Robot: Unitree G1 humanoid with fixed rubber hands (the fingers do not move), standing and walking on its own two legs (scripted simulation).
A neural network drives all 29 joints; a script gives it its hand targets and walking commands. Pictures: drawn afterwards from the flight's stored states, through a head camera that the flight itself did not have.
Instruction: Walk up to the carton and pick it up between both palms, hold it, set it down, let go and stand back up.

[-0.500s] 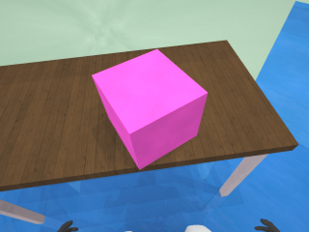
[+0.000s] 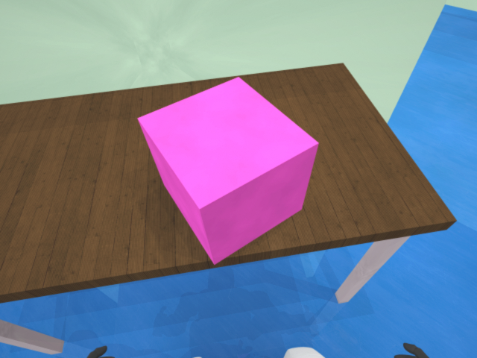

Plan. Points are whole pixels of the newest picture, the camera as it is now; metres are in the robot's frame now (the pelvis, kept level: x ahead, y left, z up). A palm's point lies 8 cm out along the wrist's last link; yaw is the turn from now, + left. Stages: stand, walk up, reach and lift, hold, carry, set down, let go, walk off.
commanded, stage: walk up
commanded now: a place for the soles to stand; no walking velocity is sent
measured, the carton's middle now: (226, 167) +0.44 +0.03 +0.03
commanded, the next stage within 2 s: reach and lift in 0.06 s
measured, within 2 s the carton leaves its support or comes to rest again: neither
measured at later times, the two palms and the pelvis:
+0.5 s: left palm out of the picture +0.14 +0.23 -0.09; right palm (413, 322) +0.17 -0.29 -0.09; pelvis +0.01 -0.02 -0.01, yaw +6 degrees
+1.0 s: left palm (128, 339) +0.16 +0.19 -0.04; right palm (426, 306) +0.19 -0.30 -0.06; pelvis +0.03 -0.05 +0.01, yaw +6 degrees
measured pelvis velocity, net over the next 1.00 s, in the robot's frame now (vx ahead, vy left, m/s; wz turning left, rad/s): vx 0.03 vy -0.05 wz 0.10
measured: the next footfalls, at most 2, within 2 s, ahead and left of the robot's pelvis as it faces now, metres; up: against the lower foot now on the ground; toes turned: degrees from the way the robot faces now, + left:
none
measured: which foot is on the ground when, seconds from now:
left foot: down 0.00-1.00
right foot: down 0.00-1.00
